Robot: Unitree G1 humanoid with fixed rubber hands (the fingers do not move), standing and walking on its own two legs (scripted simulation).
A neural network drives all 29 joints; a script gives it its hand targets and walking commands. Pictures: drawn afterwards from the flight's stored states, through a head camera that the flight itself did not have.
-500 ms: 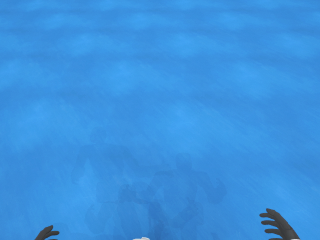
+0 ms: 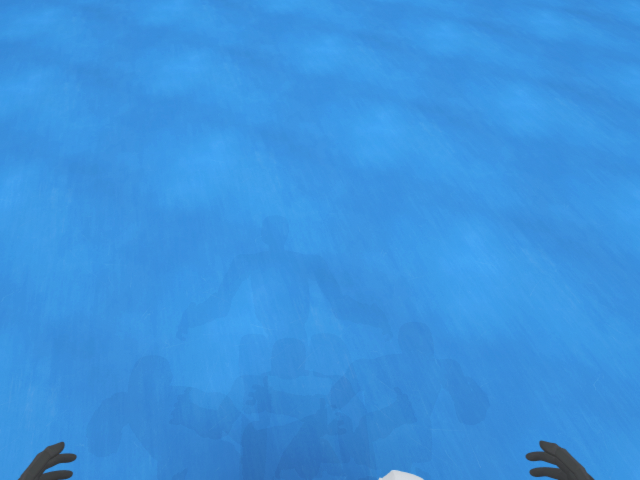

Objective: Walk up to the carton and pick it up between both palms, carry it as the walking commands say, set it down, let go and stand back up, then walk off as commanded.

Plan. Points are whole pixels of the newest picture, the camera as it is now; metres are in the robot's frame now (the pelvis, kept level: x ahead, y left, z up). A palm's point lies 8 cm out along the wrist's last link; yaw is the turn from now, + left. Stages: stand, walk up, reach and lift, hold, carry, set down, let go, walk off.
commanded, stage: walk up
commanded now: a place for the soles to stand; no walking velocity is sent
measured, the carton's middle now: out of the picture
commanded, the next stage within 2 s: none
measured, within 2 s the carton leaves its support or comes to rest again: neither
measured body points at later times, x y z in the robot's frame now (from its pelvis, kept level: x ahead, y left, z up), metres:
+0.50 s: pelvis -0.06 +0.06 +0.00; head -0.06 +0.05 +0.45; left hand -0.09 +0.45 -0.05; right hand +0.21 -0.17 -0.08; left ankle -0.08 +0.25 -0.70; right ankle +0.05 -0.04 -0.72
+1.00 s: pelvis -0.10 +0.13 +0.01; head -0.09 +0.12 +0.46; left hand -0.34 +0.43 -0.05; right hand +0.24 +0.05 -0.07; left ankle -0.18 +0.28 -0.68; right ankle +0.01 +0.08 -0.72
